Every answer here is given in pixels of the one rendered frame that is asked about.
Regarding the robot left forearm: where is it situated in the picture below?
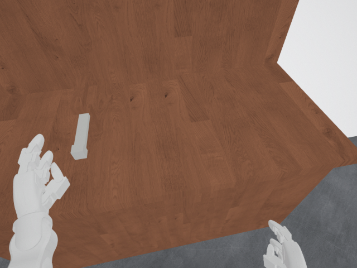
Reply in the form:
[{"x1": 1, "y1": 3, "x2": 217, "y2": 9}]
[{"x1": 8, "y1": 212, "x2": 58, "y2": 268}]

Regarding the robot left hand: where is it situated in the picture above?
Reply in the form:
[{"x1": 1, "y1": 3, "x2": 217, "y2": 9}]
[{"x1": 13, "y1": 134, "x2": 70, "y2": 219}]

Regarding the counter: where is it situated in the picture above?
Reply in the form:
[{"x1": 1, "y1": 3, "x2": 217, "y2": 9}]
[{"x1": 0, "y1": 0, "x2": 357, "y2": 268}]

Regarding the robot right hand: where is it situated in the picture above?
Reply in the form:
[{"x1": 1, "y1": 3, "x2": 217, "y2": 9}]
[{"x1": 263, "y1": 220, "x2": 307, "y2": 268}]

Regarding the tap lever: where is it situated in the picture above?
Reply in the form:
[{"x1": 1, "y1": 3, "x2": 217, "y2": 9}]
[{"x1": 71, "y1": 113, "x2": 90, "y2": 160}]

